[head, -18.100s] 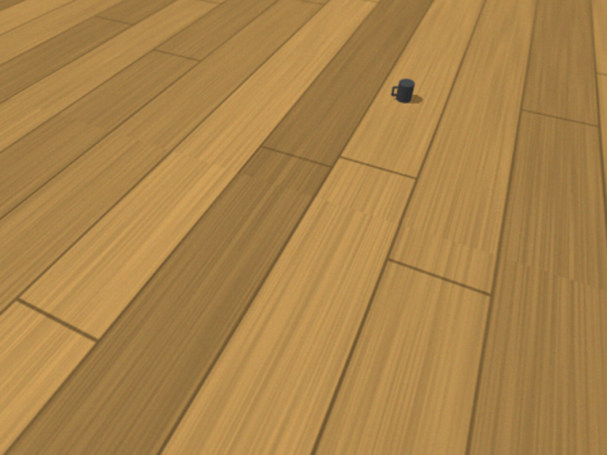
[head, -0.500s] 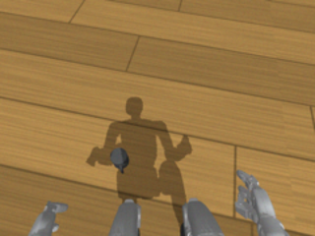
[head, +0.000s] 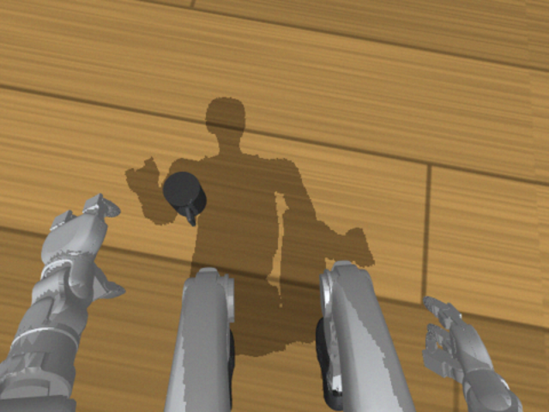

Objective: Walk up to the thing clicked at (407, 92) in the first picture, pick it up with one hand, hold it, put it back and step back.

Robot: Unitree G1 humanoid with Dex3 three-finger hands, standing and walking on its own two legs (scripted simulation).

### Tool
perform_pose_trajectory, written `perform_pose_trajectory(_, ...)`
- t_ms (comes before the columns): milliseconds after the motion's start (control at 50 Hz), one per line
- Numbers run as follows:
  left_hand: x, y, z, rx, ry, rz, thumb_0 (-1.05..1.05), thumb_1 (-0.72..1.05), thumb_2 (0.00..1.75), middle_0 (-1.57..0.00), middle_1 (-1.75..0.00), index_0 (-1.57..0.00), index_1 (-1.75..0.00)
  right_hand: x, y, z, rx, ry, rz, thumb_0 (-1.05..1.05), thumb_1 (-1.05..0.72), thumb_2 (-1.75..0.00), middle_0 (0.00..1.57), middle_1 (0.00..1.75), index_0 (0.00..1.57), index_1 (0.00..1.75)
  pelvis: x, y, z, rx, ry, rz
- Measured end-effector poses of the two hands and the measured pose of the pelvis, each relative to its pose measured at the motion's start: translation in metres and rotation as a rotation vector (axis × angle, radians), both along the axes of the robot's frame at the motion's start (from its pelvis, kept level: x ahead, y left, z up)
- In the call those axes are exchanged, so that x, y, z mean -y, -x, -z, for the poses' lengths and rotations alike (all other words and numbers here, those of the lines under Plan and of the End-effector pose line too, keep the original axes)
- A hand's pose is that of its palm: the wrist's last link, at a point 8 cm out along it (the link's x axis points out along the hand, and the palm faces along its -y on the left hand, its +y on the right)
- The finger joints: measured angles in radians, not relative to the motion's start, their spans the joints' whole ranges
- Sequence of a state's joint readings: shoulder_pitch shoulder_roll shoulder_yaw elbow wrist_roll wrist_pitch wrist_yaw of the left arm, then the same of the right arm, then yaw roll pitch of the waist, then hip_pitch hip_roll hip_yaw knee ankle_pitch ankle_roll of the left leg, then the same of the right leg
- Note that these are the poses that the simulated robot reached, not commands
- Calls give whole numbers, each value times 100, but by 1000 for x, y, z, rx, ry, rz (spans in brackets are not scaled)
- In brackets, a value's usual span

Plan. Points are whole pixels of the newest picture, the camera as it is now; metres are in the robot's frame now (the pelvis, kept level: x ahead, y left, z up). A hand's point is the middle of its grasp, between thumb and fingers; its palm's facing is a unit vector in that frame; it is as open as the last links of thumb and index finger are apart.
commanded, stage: rise first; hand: left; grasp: from above
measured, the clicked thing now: (187, 201) +0.51 +0.22 -0.43
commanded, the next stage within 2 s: none
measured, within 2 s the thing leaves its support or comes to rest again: neither
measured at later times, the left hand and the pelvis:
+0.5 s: hand (129, 223) +0.41 +0.29 -0.24, palm faces -0.47 -0.07 -0.88, open 14.1 cm; pelvis -0.02 +0.01 -0.10, yaw -2 degrees
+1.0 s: hand (142, 208) +0.45 +0.28 -0.29, palm faces -0.45 -0.02 -0.89, open 14.1 cm; pelvis -0.01 +0.02 -0.13, yaw -4 degrees
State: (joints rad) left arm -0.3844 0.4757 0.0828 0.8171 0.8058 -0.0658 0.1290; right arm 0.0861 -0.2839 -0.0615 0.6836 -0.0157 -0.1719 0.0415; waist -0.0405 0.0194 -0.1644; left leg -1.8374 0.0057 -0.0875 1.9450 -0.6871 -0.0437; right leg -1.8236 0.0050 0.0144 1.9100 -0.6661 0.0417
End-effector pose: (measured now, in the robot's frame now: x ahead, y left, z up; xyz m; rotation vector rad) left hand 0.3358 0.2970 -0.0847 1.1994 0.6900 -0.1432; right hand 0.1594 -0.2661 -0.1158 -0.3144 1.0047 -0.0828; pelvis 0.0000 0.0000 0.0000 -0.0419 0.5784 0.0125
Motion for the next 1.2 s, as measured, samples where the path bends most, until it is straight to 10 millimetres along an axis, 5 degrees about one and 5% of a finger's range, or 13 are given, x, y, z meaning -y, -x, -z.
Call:
perform_pose_trajectory(160,2,-33,43,37,-83,138,0,-51,102,-8,-107,-8,-106,3,64,55,-173,10,60,1,-88,-90,20,30,20,30,-1,16,49,-1,11,6)
perform_pose_trajectory(380,5,-67,84,54,-156,275,0,-53,103,-8,-104,-8,-104,6,114,77,-317,59,115,1,-90,-90,20,30,20,30,-7,21,84,1,39,6)
perform_pose_trajectory(740,13,-108,122,87,-217,403,0,-53,103,-9,-99,-8,-99,-3,119,98,-374,78,87,0,-91,-90,20,30,20,30,-14,17,116,-14,67,10)
perform_pose_trajectory(1200,24,-132,152,80,-207,375,0,-52,99,-8,-104,-9,-102,-8,141,106,-453,72,93,0,-91,-90,20,30,20,30,-16,12,129,-35,79,22)
